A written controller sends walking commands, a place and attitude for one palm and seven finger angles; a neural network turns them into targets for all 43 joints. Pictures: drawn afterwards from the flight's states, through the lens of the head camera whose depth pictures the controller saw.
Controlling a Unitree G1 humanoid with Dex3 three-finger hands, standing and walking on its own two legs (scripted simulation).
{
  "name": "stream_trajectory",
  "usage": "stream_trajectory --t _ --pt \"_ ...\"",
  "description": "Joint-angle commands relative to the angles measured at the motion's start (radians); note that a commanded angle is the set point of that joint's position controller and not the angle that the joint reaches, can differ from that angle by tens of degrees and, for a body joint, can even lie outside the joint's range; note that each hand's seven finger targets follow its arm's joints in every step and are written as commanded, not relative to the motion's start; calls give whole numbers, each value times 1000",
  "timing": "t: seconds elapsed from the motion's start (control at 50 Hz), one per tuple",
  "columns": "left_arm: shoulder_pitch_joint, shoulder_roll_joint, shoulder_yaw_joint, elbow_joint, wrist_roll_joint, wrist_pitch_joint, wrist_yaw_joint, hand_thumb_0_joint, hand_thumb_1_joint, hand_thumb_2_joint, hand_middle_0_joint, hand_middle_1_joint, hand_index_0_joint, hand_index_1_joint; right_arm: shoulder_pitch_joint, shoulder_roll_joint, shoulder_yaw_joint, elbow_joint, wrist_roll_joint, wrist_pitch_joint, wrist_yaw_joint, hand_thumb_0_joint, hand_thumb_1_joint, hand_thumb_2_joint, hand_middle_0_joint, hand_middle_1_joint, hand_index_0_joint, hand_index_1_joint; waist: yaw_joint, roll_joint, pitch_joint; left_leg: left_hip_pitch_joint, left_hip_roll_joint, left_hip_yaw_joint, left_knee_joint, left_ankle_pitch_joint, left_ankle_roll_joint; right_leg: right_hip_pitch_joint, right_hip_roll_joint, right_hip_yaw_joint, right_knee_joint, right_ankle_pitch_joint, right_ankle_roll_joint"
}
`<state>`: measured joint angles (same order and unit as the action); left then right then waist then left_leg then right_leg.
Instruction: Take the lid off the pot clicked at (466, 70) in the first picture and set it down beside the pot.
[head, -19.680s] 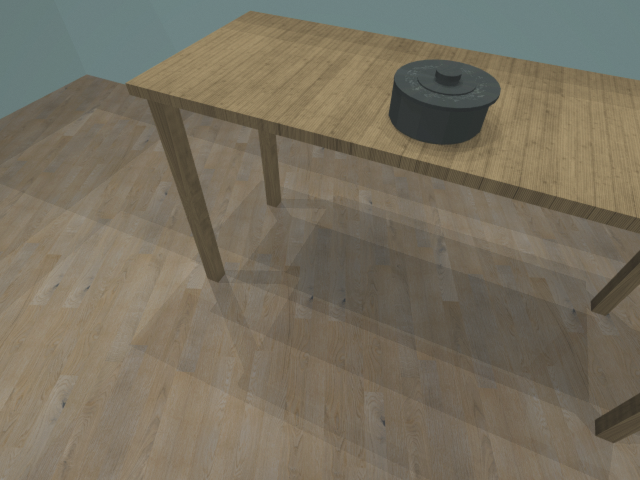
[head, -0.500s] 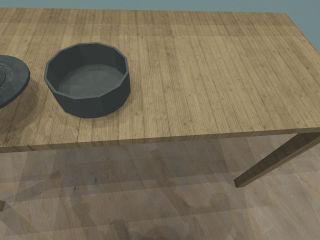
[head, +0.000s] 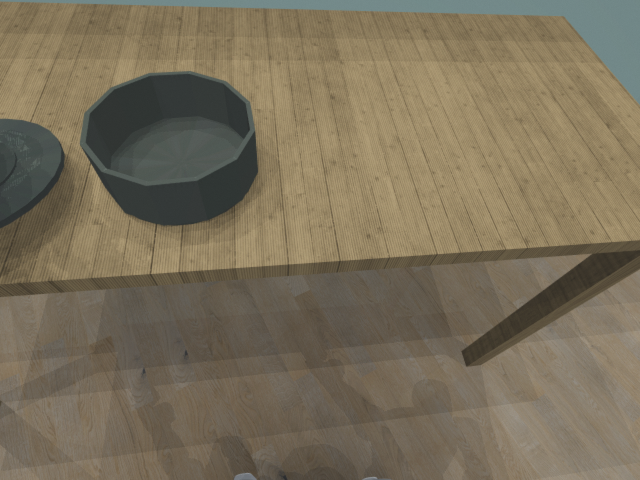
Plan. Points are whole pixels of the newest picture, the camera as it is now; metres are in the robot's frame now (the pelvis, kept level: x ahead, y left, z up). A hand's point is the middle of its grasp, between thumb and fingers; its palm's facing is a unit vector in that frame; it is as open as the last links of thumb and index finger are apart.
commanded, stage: lower the lid onto the table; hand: left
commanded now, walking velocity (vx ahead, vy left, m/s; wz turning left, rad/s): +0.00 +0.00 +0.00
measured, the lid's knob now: out of the picture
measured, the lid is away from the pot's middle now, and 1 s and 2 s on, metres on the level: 0.24 0.24 0.24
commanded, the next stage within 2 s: open the fingers wide in 0.16 s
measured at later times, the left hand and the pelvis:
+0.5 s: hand out of the picture +0.45 +0.37 +0.12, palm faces -0.41 -0.18 -0.89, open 7.9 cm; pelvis +0.00 +0.01 -0.01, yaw +0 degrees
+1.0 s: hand out of the picture +0.44 +0.37 +0.13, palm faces -0.41 -0.15 -0.90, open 9.1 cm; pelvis -0.01 +0.01 -0.01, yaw +1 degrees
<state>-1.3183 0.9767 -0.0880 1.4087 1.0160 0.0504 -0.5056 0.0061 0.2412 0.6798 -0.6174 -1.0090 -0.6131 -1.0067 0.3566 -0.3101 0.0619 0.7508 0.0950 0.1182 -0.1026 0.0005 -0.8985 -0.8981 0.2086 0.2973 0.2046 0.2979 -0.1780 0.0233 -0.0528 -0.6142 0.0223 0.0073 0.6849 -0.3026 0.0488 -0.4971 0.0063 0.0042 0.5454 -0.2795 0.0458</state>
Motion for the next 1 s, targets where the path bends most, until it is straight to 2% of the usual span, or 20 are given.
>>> stream_trajectory --t 0.0,0.12,0.14,0.18,0.22,0.24,0.28,0.3,0.34,0.38,0.42,0.5,0.62,0.68,0.72,0.76,0.82,0.84,0.92,0.98 --pt "-469 238 -8 -238 -9 -17 43 0 667 889 -807 -1115 -809 -1107 114 -203 -57 -37 -8 -11 -18 0 -900 -900 200 300 200 300 7 214 -378 420 -33 -12 -49 365 15 -32 81 -65 -34 196 -66" --pt "-556 277 27 -321 -9 -25 56 0 667 889 -807 -1115 -809 -1107 146 -211 -74 -23 -10 -19 -28 0 -900 -900 200 300 200 300 -1 264 -508 534 -15 -41 -17 479 6 -64 85 -65 -19 213 -57" --pt "-509 223 -8 -256 -9 -23 50 0 667 889 -807 -1115 -809 -1107 150 -205 -72 -18 -7 -25 -30 0 -900 -900 200 300 200 300 -12 256 -456 507 -18 -34 -12 450 10 -93 85 -66 -22 201 -56" --pt "-472 265 24 -213 -8 -24 50 0 667 889 -807 -1115 -809 -1107 152 -210 -67 -17 -9 -23 -27 0 -900 -900 200 300 200 300 -13 167 -404 413 -28 -26 -19 343 19 -62 85 -65 -19 190 -56" --pt "-462 290 36 -216 -1 -30 56 0 667 889 -807 -1115 -809 -1107 149 -212 -63 -20 -10 -21 -27 0 -900 -900 200 300 200 300 -5 190 -425 402 -31 -22 -11 349 15 -59 84 -62 -3 187 -58" --pt "-221 221 88 -271 -10 -32 58 0 667 889 -807 -1115 -809 -1107 134 -182 -87 -91 -8 -14 8 0 -900 -900 200 300 200 300 86 208 -472 433 -43 -47 -14 510 -10 -32 83 -88 20 214 -78" --pt "-246 285 158 -478 6 -95 87 0 646 848 -779 -1112 -780 -1105 115 -187 -104 -108 -23 31 13 0 -900 -900 200 300 200 300 71 244 -529 522 -19 -46 12 640 -22 -67 84 -72 11 236 -75" --pt "-251 248 130 -484 -4 -112 85 0 635 830 -765 -1110 -766 -1103 106 -178 -99 -113 -20 38 10 0 -900 -900 200 300 200 300 62 204 -490 508 -22 -41 13 644 -13 -72 88 -76 7 232 -75" --pt "-244 315 178 -434 -5 -117 95 0 608 805 -737 -1106 -739 -1099 106 -184 -100 -111 -14 58 4 0 -900 -900 200 300 200 300 49 157 -438 433 -32 -31 1 473 12 -52 82 -65 -10 195 -70" --pt "-277 339 182 -464 -7 -128 100 0 577 786 -711 -1099 -713 -1092 93 -186 -97 -116 -11 69 -1 0 -900 -900 200 300 200 300 49 188 -442 420 -36 -30 -16 411 13 -37 78 -67 -13 177 -76" --pt "-301 321 160 -487 -1 -138 107 0 544 773 -687 -1089 -688 -1083 87 -184 -96 -113 -12 73 -3 0 -900 -900 200 300 200 300 49 253 -462 481 -26 -35 -10 450 2 -76 79 -68 -10 152 -78" --pt "-271 264 114 -430 -10 -147 98 0 473 755 -641 -1064 -642 -1059 68 -177 -83 -111 -8 69 -10 0 -900 -900 200 300 200 300 39 185 -398 422 -32 -25 -16 385 13 -67 79 -68 -14 154 -80" --pt "-336 273 121 -493 -22 -149 100 0 364 733 -575 -1020 -576 -1016 63 -180 -89 -107 -9 71 -12 0 -900 -900 200 300 200 300 41 222 -477 489 -25 -36 -6 451 7 -68 75 -63 -6 177 -75" --pt "-271 245 107 -383 -23 -144 93 0 309 724 -543 -996 -544 -993 63 -178 -85 -102 -7 72 -12 0 -900 -900 200 300 200 300 31 135 -390 406 -34 -31 -11 371 12 -70 77 -69 -8 158 -74" --pt "-288 261 119 -438 -27 -148 93 0 272 719 -523 -979 -524 -976 51 -181 -86 -110 -6 77 -9 0 -900 -900 200 300 200 300 45 162 -442 420 -34 -25 -11 401 11 -41 73 -62 -1 183 -75" --pt "-255 197 75 -385 -21 -143 91 0 233 715 -503 -961 -504 -958 59 -174 -88 -107 -7 79 -7 0 -900 -900 200 300 200 300 34 158 -388 416 -35 -28 -8 394 8 -87 77 -72 -4 159 -77" --pt "-282 244 108 -448 -27 -147 92 0 174 714 -475 -930 -475 -928 47 -182 -89 -113 -6 85 -3 0 -900 -900 200 300 200 300 48 171 -436 427 -34 -27 -15 381 9 -55 74 -63 -4 159 -78" --pt "-288 196 71 -431 -25 -143 90 0 155 714 -465 -919 -466 -918 53 -176 -91 -112 -6 85 -3 0 -900 -900 200 300 200 300 37 176 -416 430 -37 -34 -13 388 9 -80 75 -70 -5 152 -80" --pt "-309 227 97 -464 -29 -148 91 0 76 712 -428 -877 -429 -876 57 -182 -93 -109 -8 86 -2 0 -900 -900 200 300 200 300 47 191 -444 462 -31 -46 -16 411 2 -86 78 -68 -6 136 -80" --pt "-268 199 87 -410 -29 -145 89 0 17 710 -401 -846 -401 -845 68 -177 -95 -107 -7 84 0 0 -900 -900 200 300 200 300 39 129 -409 432 -37 -44 -16 385 9 -84 79 -71 -11 138 -79"
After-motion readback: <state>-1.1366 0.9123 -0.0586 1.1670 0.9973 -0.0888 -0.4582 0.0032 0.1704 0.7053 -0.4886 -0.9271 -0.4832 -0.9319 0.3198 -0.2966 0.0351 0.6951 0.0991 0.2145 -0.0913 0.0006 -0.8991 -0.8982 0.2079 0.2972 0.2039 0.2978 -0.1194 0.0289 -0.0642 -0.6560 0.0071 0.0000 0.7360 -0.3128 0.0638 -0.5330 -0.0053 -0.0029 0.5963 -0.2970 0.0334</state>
